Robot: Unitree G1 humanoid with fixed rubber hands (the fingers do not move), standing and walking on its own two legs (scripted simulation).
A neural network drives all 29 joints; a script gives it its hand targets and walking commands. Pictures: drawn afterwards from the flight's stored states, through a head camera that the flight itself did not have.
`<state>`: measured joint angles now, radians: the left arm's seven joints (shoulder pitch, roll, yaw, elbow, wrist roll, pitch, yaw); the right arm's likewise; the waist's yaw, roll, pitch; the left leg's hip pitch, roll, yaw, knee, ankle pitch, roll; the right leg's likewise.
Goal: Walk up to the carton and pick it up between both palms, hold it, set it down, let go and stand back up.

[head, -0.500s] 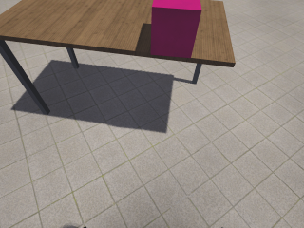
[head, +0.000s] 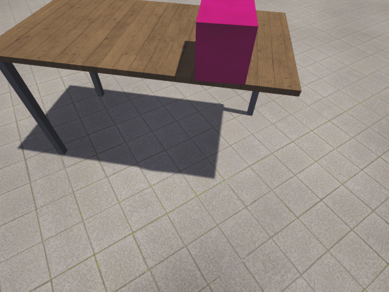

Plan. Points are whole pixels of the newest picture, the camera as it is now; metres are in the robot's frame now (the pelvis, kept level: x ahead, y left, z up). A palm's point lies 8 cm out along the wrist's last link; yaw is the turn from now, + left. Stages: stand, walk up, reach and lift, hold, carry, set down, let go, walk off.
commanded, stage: stand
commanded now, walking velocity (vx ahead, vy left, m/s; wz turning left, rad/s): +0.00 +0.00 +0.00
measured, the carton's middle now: (224, 36) +0.94 -0.11 +0.06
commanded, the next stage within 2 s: walk up in 1.54 s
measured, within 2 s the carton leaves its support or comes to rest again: neither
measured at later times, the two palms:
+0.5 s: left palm out of the picture -0.02 +0.19 -0.15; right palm out of the picture -0.02 -0.20 -0.15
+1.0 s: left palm out of the picture -0.03 +0.17 -0.15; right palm out of the picture -0.02 -0.21 -0.15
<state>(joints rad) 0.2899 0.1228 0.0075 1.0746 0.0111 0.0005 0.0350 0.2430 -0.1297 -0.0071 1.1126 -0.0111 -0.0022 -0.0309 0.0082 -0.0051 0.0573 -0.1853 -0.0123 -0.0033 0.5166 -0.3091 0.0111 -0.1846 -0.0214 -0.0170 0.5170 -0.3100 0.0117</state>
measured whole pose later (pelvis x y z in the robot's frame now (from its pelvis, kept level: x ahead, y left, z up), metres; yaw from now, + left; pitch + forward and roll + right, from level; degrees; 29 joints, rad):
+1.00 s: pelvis +0.00 -0.02 +0.00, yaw +0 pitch -2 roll +0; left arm 0.29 0.08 0.00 1.19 0.01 -0.01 0.05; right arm 0.27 -0.09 0.00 1.21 -0.01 0.00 -0.05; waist 0.00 0.00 0.07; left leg -0.12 0.02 -0.01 0.44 -0.28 -0.02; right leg -0.13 0.00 -0.03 0.45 -0.29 -0.01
